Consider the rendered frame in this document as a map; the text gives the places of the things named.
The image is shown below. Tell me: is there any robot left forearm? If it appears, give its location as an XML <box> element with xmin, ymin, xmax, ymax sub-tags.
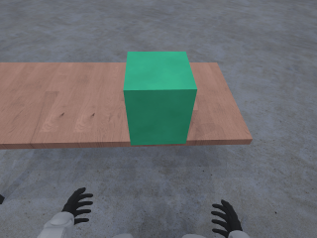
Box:
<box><xmin>37</xmin><ymin>211</ymin><xmax>74</xmax><ymax>238</ymax></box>

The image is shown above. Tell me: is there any right robot hand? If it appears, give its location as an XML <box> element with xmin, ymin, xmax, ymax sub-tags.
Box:
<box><xmin>211</xmin><ymin>199</ymin><xmax>243</xmax><ymax>238</ymax></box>

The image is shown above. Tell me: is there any table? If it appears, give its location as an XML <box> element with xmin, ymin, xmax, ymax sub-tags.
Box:
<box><xmin>0</xmin><ymin>62</ymin><xmax>253</xmax><ymax>204</ymax></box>

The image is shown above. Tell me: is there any carton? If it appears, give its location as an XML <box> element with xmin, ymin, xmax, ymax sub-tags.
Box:
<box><xmin>123</xmin><ymin>52</ymin><xmax>197</xmax><ymax>146</ymax></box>

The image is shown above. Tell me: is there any left robot hand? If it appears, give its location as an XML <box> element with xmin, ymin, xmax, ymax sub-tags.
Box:
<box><xmin>61</xmin><ymin>187</ymin><xmax>93</xmax><ymax>225</ymax></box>

